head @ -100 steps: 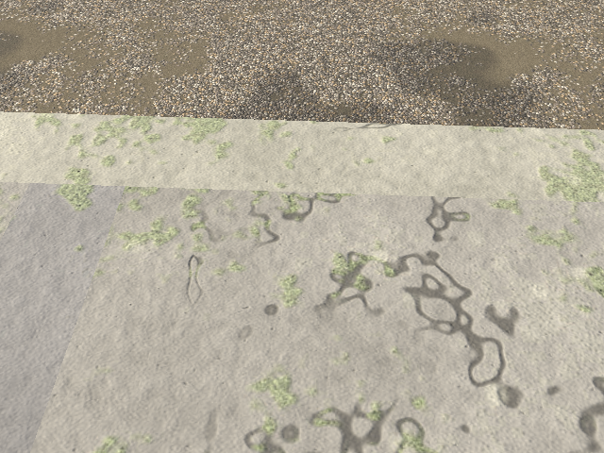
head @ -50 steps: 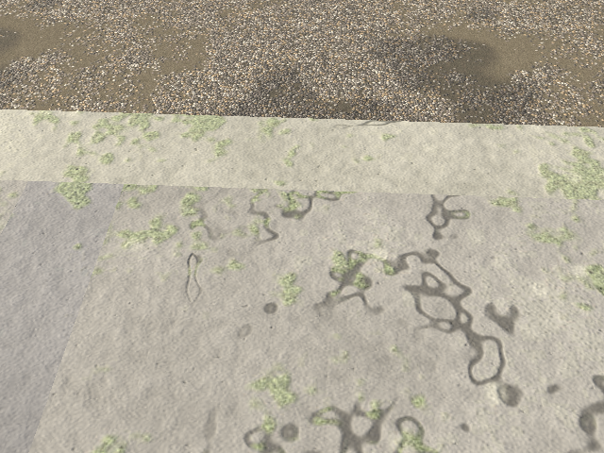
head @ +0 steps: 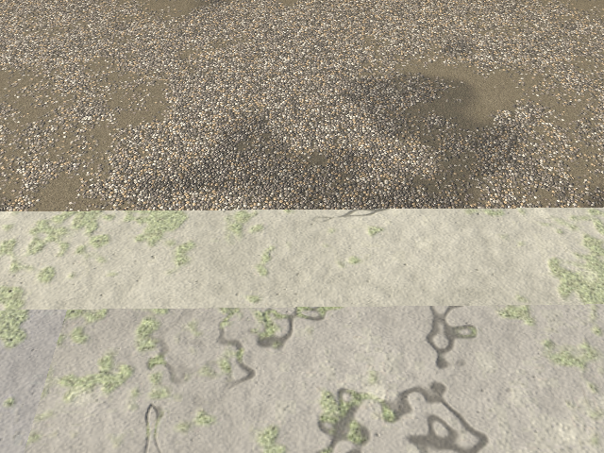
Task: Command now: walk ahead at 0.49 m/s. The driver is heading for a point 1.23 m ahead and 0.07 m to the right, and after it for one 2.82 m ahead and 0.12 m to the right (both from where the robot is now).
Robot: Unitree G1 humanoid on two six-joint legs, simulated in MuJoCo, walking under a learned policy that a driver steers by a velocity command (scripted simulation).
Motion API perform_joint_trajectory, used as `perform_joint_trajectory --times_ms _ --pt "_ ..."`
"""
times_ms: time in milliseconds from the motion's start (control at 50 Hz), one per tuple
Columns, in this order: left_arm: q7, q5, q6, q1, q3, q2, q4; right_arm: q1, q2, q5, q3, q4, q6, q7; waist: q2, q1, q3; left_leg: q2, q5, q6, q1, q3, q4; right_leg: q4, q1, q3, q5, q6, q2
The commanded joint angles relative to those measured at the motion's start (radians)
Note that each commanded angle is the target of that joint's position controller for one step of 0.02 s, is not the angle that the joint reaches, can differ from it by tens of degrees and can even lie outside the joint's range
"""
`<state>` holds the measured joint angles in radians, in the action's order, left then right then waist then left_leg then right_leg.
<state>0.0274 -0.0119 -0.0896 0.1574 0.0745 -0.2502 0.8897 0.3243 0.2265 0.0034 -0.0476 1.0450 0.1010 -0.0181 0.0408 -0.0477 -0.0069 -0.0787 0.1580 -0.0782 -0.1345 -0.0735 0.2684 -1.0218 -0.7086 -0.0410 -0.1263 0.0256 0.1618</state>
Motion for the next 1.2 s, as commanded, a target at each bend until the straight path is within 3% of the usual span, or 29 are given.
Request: perform_joint_trajectory --times_ms 20,160,200,240,260,280,300,320,340,360,380,420,460,520,600,700,760,800,820,840,860,880,900,920,940,980,1060,1140,1200 --pt "-0.008 0.006 -0.005 -0.010 0.005 -0.035 -0.047 -0.039 0.144 -0.006 -0.021 -0.068 0.012 0.021 -0.080 0.036 0.065 0.265 -0.121 -0.152 -0.084 0.172 -0.174 0.190 0.008 0.003 0.176 -0.016 0.006" --pt "-0.053 -0.013 -0.019 -0.223 -0.014 -0.035 -0.118 0.097 0.174 -0.025 -0.032 -0.033 -0.013 0.028 -0.090 -0.032 0.097 0.320 -0.122 -0.119 0.125 0.151 -0.091 0.471 0.029 0.043 0.159 0.001 -0.063" --pt "-0.062 -0.014 -0.026 -0.197 -0.007 -0.061 -0.125 0.090 0.186 -0.026 -0.039 -0.032 -0.024 0.030 -0.109 -0.001 0.080 0.348 -0.206 -0.101 0.178 0.161 -0.035 0.506 0.084 0.049 0.079 0.029 -0.082" --pt "-0.061 -0.010 -0.031 -0.005 0.025 -0.123 -0.075 0.047 0.184 -0.023 -0.037 -0.044 -0.035 0.030 -0.119 0.111 -0.034 0.297 -0.521 -0.063 0.166 0.106 0.195 0.537 0.356 0.101 0.049 0.074 -0.146" --pt "-0.053 -0.002 -0.031 0.195 0.051 -0.193 -0.024 0.044 0.147 -0.011 -0.021 -0.063 -0.036 0.030 -0.075 0.184 -0.178 0.241 -0.460 -0.028 0.017 0.057 0.460 0.495 0.660 0.017 0.075 0.127 -0.069" --pt "-0.051 0.015 -0.025 0.330 0.080 -0.307 0.009 0.166 0.027 -0.006 0.015 -0.080 -0.017 0.020 0.173 0.156 -0.346 0.072 -0.052 0.049 -0.405 0.009 0.884 0.553 1.083 -0.446 -0.068 0.291 0.197" --pt "-0.055 0.010 -0.023 0.345 0.056 -0.231 0.010 0.147 0.058 -0.021 0.012 -0.067 0.012 0.013 0.213 0.165 -0.420 0.031 0.395 0.043 -0.554 0.166 1.040 0.714 1.139 -0.720 -0.143 0.321 0.252" --pt "-0.054 0.003 -0.025 0.254 0.035 -0.170 -0.002 0.049 0.148 -0.048 -0.013 -0.095 0.028 0.010 0.154 0.153 -0.267 0.097 0.350 0.021 -0.650 0.185 1.106 0.714 1.027 -0.572 -0.146 0.258 0.214" --pt "-0.051 0.004 -0.023 0.160 0.022 -0.134 -0.027 -0.022 0.153 -0.051 -0.013 -0.114 0.033 0.014 0.079 0.129 -0.169 0.153 0.257 0.012 -0.643 0.155 1.079 0.727 0.872 -0.420 -0.060 0.224 0.177" --pt "-0.055 0.010 -0.022 0.092 0.011 -0.103 -0.036 -0.056 0.144 -0.037 -0.018 -0.117 0.028 0.021 0.019 0.097 -0.097 0.189 0.187 0.014 -0.600 0.139 1.009 0.762 0.720 -0.315 0.021 0.208 0.137" --pt "-0.058 0.019 -0.026 0.059 0.004 -0.077 -0.037 -0.044 0.132 -0.027 -0.025 -0.114 0.012 0.026 0.030 0.059 -0.062 0.222 0.140 0.014 -0.533 0.145 0.946 0.797 0.621 -0.237 0.059 0.190 0.098" --pt "-0.061 0.020 -0.031 0.068 0.004 -0.073 -0.018 -0.006 0.086 -0.024 -0.023 -0.102 -0.016 0.028 0.042 0.030 -0.040 0.233 0.102 0.022 -0.466 0.135 0.887 0.850 0.536 -0.170 0.093 0.198 0.070" --pt "-0.051 0.018 -0.034 0.101 0.011 -0.102 0.000 -0.040 0.082 -0.019 -0.026 -0.116 -0.027 0.030 0.026 0.022 -0.008 0.237 0.037 0.037 -0.510 0.129 0.815 0.882 0.525 -0.124 0.150 0.211 0.066" --pt "-0.033 0.015 -0.027 0.149 0.013 -0.116 0.019 -0.155 0.084 -0.009 -0.030 -0.154 -0.025 0.028 0.012 0.045 0.025 0.237 -0.114 0.059 -0.592 0.125 0.640 0.903 0.565 -0.079 0.176 0.202 0.059" --pt "-0.021 0.005 -0.020 0.202 0.014 -0.129 0.039 -0.293 0.063 -0.015 -0.021 -0.190 -0.017 0.014 0.020 0.086 0.059 0.196 -0.269 0.062 -0.550 0.084 0.411 0.919 0.585 -0.012 0.135 0.172 0.032" --pt "-0.015 -0.005 -0.002 0.274 0.023 -0.139 0.084 -0.410 0.070 -0.024 -0.013 -0.237 -0.007 -0.010 0.022 0.116 0.104 0.173 -0.213 0.037 -0.575 0.081 0.285 0.864 0.732 -0.011 0.142 0.164 0.090" --pt "-0.012 -0.007 0.012 0.249 0.032 -0.153 0.090 -0.350 0.106 -0.029 -0.026 -0.235 0.002 -0.021 0.051 0.068 0.069 0.141 -0.105 -0.003 -0.464 0.057 0.257 0.777 0.787 -0.004 0.328 0.139 0.108" --pt "-0.011 -0.009 0.025 0.209 0.025 -0.143 0.083 -0.087 0.173 -0.012 -0.066 -0.154 0.001 -0.017 0.038 -0.057 -0.079 0.060 -0.114 -0.043 -0.097 -0.021 0.245 0.457 0.708 0.068 0.621 0.096 0.017" --pt "-0.011 0.001 0.025 0.238 0.010 -0.113 0.070 0.089 0.248 0.003 -0.089 -0.115 -0.001 -0.010 -0.093 -0.103 -0.226 0.252 -0.226 -0.117 0.214 0.200 0.268 0.128 0.487 0.112 0.345 0.047 -0.043" --pt "-0.025 0.005 0.001 0.381 -0.029 0.030 0.074 0.145 0.300 -0.006 -0.094 -0.095 -0.007 -0.016 -0.343 -0.030 -0.380 0.471 -0.072 -0.291 0.523 0.666 0.152 -0.233 0.125 0.049 -0.412 -0.013 -0.233" --pt "-0.030 -0.018 -0.024 0.326 -0.009 -0.060 0.080 0.147 0.217 -0.022 -0.069 -0.100 -0.008 -0.021 -0.256 -0.065 -0.387 0.456 0.071 -0.274 0.507 0.753 0.075 -0.362 0.017 -0.096 -0.476 0.005 -0.204" --pt "-0.028 -0.038 -0.035 0.224 0.006 -0.110 0.044 0.057 0.170 -0.026 -0.057 -0.112 -0.006 -0.019 -0.210 -0.054 -0.225 0.428 0.082 -0.227 0.379 0.609 0.062 -0.391 -0.075 -0.063 -0.416 0.021 -0.153" --pt "-0.017 -0.035 -0.037 0.156 0.007 -0.116 0.023 -0.031 0.135 -0.020 -0.044 -0.136 -0.005 -0.018 -0.108 -0.026 -0.140 0.395 0.052 -0.193 0.224 0.498 0.038 -0.345 -0.059 -0.035 -0.313 0.029 -0.093" --pt "-0.006 -0.027 -0.033 0.123 0.018 -0.113 0.013 -0.092 0.097 -0.009 -0.034 -0.143 -0.006 -0.017 -0.069 0.005 -0.073 0.357 0.021 -0.170 0.081 0.426 0.008 -0.267 -0.016 -0.032 -0.247 0.032 -0.054" --pt "-0.001 -0.019 -0.018 0.153 0.022 -0.095 0.018 -0.099 0.070 0.007 -0.024 -0.137 -0.006 -0.016 -0.112 0.041 -0.054 0.326 -0.020 -0.157 0.000 0.368 -0.020 -0.231 0.051 -0.039 -0.200 0.036 -0.030" --pt "0.013 -0.011 0.012 0.216 0.023 -0.053 0.038 -0.052 0.066 0.026 -0.024 -0.120 -0.010 -0.005 -0.135 0.061 -0.033 0.314 -0.152 -0.181 -0.071 0.307 -0.047 -0.200 0.098 -0.029 -0.187 0.027 -0.026" --pt "0.016 0.008 0.027 0.078 0.020 -0.030 -0.006 0.012 0.118 0.011 -0.041 -0.102 -0.004 0.029 -0.088 0.054 0.017 0.314 -0.261 -0.178 -0.060 0.235 -0.071 0.019 -0.005 -0.014 -0.016 -0.005 -0.013" --pt "-0.004 0.006 0.024 -0.031 0.006 0.004 -0.031 0.081 0.108 0.003 -0.039 -0.080 -0.006 0.041 -0.102 0.030 0.040 0.281 -0.329 -0.133 -0.035 0.155 -0.054 0.247 0.025 0.018 0.175 -0.004 -0.042" --pt "-0.022 0.005 0.041 -0.080 -0.004 0.017 -0.036 0.164 0.089 -0.013 -0.035 -0.043 -0.033 0.038 -0.121 0.005 0.068 0.285 -0.292 -0.126 -0.010 0.143 0.014 0.314 0.045 0.041 0.200 0.021 -0.073"
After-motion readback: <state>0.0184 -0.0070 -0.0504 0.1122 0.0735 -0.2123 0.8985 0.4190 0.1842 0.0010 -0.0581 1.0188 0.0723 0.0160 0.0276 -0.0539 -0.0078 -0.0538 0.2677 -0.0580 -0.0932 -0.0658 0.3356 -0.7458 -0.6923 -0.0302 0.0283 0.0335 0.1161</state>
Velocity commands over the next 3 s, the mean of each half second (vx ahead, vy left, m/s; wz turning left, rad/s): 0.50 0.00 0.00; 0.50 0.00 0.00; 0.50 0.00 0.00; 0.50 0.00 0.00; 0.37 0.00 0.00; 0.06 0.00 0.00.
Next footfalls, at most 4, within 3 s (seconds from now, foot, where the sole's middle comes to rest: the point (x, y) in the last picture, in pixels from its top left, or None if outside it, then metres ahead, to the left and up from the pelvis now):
0.26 right None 0.34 -0.16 -0.78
0.82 left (266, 396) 0.65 0.08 -0.78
1.36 right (351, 294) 0.93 -0.15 -0.78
1.86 left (255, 253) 1.08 0.11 -0.78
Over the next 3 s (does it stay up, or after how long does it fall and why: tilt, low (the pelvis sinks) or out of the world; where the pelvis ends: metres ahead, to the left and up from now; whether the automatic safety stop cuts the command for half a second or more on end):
stays up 1.04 -0.03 0.00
